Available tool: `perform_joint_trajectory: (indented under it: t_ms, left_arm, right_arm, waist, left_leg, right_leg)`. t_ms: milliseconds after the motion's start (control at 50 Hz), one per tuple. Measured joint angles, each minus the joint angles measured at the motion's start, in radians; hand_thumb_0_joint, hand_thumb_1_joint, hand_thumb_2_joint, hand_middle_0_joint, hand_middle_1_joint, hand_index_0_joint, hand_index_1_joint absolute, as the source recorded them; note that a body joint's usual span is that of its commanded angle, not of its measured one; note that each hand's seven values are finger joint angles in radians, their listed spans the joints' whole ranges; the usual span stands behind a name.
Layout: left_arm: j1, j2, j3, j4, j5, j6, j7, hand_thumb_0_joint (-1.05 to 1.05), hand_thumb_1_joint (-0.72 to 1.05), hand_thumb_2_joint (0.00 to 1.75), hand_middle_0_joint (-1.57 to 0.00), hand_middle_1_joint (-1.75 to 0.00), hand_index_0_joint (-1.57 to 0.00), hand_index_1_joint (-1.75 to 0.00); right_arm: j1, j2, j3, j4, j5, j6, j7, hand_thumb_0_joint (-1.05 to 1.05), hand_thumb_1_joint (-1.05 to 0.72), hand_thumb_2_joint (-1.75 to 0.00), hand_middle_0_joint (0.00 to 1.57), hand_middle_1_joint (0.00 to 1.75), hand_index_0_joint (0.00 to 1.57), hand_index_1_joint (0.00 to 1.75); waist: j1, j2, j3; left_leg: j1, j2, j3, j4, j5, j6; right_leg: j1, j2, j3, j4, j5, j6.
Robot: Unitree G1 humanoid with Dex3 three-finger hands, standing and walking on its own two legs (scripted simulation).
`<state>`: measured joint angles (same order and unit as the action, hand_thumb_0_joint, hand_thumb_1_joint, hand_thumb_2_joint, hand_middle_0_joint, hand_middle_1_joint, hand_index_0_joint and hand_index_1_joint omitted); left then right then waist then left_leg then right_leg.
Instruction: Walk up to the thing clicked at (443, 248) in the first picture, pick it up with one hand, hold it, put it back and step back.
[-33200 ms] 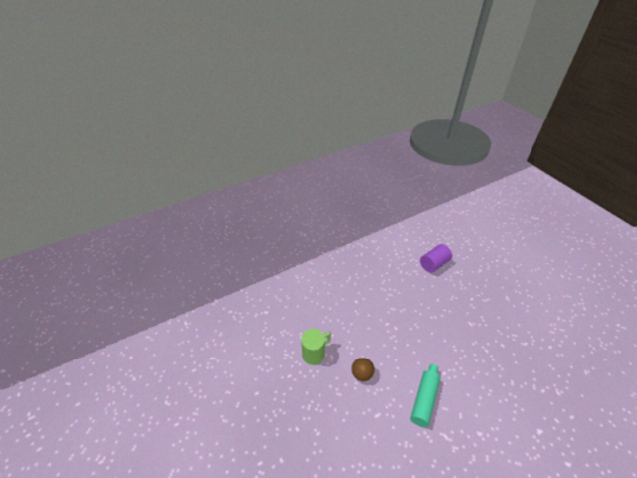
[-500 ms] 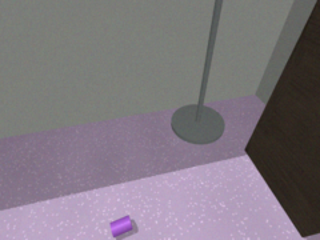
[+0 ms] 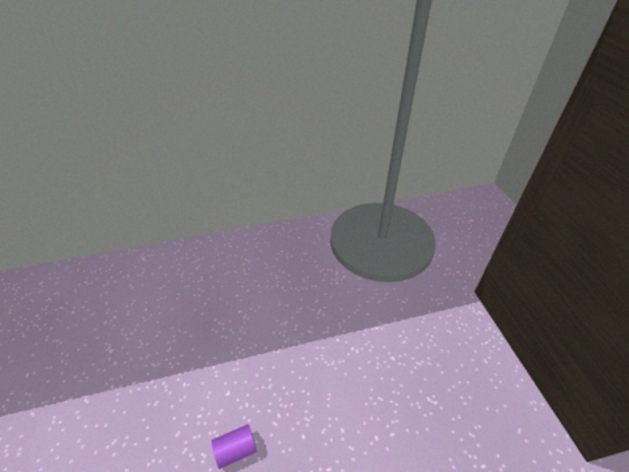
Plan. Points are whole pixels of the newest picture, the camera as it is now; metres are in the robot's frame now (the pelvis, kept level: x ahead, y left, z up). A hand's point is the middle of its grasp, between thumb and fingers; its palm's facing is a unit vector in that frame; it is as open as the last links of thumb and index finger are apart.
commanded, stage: walk up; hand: left
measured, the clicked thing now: (234, 445) +0.41 +0.25 -0.74
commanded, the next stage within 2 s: stand in 0.06 s
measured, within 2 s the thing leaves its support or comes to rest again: neither
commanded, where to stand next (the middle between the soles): +0.02 +0.01 m, yaw +0 degrees
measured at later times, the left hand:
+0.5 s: hand out of the picture +0.06 +0.25 -0.15, palm faces -0.03 -0.94 -0.35, open 7.4 cm
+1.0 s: hand out of the picture +0.06 +0.24 -0.15, palm faces -0.05 -0.93 -0.36, open 7.4 cm
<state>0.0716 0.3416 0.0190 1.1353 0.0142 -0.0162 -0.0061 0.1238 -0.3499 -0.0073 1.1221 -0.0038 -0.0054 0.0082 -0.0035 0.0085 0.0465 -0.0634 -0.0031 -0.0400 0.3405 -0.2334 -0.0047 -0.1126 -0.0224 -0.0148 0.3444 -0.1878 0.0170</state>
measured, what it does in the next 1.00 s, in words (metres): stands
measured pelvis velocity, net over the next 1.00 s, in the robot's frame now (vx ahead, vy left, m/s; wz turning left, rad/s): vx -0.02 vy -0.01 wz -0.02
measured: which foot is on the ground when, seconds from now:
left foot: down 0.00-1.00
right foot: down 0.00-1.00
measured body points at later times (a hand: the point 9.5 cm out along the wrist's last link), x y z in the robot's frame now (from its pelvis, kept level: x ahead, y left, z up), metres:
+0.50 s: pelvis -0.01 -0.01 +0.00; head -0.01 -0.01 +0.45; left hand +0.06 +0.29 -0.13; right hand +0.07 -0.31 -0.13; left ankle -0.03 +0.12 -0.75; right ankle +0.00 -0.13 -0.75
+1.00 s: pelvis -0.02 -0.01 +0.00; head -0.01 -0.02 +0.45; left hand +0.06 +0.29 -0.13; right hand +0.04 -0.31 -0.14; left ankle -0.03 +0.12 -0.75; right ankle +0.00 -0.13 -0.75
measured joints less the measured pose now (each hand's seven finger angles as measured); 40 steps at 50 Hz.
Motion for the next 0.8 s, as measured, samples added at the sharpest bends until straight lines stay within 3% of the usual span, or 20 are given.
perform_joint_trajectory:
  t_ms: [380,800]
  left_arm:
    - [0.025,0.006,-0.018,-0.005,-0.002,0.003,0.001,0.01,0.91,0.90,-0.21,-0.30,-0.20,-0.30]
    - [0.058,0.010,-0.022,-0.006,0.000,0.005,-0.006,0.01,0.91,0.90,-0.21,-0.30,-0.20,-0.30]
  right_arm:
    - [-0.030,-0.005,0.006,-0.014,0.000,-0.001,0.000,0.00,-0.90,-0.90,0.21,0.30,0.21,0.30]
    - [0.014,-0.007,0.005,0.006,-0.005,0.002,0.006,0.00,-0.90,-0.90,0.21,0.30,0.21,0.30]
  waist:
    - [0.007,0.000,0.014]
    - [0.006,0.001,0.014]
  left_leg:
    - [0.011,0.005,0.008,-0.038,0.031,-0.007]
    - [-0.010,0.015,0.011,-0.028,0.038,-0.017]
  right_leg:
    - [0.000,0.004,0.008,-0.022,0.026,-0.005]
    - [-0.023,0.015,0.010,-0.010,0.034,-0.015]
